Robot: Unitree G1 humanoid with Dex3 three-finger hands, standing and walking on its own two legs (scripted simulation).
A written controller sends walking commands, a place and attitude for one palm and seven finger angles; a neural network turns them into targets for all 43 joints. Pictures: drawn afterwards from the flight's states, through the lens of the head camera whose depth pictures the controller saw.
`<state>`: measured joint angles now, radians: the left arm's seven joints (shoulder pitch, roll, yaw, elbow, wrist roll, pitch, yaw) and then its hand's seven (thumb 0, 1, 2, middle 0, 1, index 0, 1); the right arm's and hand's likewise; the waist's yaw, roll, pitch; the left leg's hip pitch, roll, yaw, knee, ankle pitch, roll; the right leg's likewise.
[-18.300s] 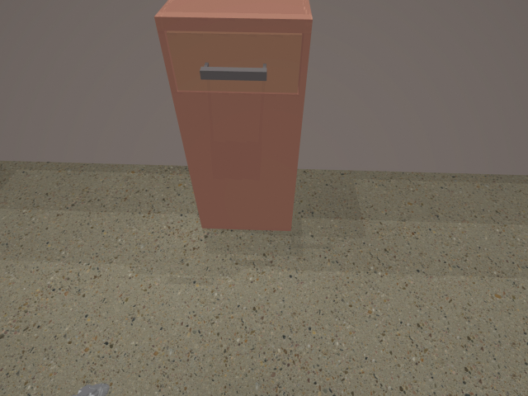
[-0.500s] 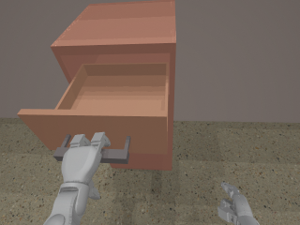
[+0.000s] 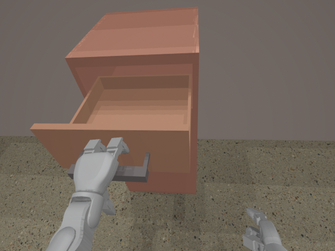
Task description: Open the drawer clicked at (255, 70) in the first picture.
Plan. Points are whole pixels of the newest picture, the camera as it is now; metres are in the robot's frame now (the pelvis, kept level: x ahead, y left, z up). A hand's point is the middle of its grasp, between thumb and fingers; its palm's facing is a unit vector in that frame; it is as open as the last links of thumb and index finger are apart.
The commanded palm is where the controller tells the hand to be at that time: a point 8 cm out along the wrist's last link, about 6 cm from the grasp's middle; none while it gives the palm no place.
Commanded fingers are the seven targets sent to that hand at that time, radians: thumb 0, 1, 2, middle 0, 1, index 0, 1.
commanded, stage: lift the hand off the handle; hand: left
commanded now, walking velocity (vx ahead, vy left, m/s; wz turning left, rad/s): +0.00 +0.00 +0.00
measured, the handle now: (111, 164) +0.30 +0.19 +0.06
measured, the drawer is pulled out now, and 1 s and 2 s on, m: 0.28 0.28 0.28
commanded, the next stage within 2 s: draw the hand back to the body in 1.06 s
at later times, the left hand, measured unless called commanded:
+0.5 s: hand (99, 160) +0.26 +0.18 +0.13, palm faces +0.15 -0.11 -0.98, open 13.8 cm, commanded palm +0.22 +0.19 +0.19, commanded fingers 0.00 -0.50 0.30 -0.30 -1.20 -0.30 -1.20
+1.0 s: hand (87, 131) +0.28 +0.19 +0.20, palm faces +0.22 -0.09 -0.97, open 13.8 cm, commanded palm +0.22 +0.19 +0.25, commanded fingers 0.00 -0.50 0.30 -0.30 -1.20 -0.30 -1.20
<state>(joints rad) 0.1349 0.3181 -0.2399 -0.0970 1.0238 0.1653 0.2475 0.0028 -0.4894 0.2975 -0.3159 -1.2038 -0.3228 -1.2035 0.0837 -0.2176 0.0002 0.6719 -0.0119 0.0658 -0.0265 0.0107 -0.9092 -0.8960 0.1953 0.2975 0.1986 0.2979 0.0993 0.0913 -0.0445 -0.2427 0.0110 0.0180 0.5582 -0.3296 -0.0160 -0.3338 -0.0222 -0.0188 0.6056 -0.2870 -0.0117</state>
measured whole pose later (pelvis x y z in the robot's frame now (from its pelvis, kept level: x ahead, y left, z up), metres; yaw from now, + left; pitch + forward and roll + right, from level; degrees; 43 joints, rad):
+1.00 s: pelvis -0.01 +0.00 +0.01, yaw +0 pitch -4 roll +1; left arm -0.12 0.49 -0.14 -0.30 0.85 0.26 -0.09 0.00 -0.49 0.30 -0.32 -1.20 -0.32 -1.20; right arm 0.02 -0.26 0.05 0.66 0.04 0.11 0.02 0.01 -0.91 -0.90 0.19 0.30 0.20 0.30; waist 0.11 0.14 -0.01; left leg -0.08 0.01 0.01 0.38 -0.23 -0.02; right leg -0.18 -0.02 -0.02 0.44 -0.19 -0.01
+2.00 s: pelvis +0.00 +0.00 +0.01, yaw +1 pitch -5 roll -1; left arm 0.31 0.33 0.24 -0.58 -0.01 -0.12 0.09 0.00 -0.34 0.36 -0.31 -1.10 -0.31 -1.10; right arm 0.15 -0.20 0.05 0.63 -0.02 -0.12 -0.07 0.01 -0.91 -0.90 0.20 0.30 0.20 0.30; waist 0.07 0.04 0.05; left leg -0.07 0.05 0.00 0.43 -0.28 -0.03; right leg -0.12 0.01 -0.04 0.40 -0.20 -0.02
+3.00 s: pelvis -0.01 +0.01 +0.01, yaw +1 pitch -2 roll -1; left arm 0.41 0.38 0.44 -0.58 -0.05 -0.19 0.11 0.02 0.89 0.89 -0.21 -0.31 -0.21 -0.31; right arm 0.16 -0.22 0.03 0.62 -0.01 -0.10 -0.07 0.01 -0.91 -0.90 0.20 0.30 0.20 0.30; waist 0.04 0.05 0.02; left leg -0.17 0.03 -0.01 0.47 -0.26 -0.01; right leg -0.19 0.00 -0.05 0.38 -0.16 0.00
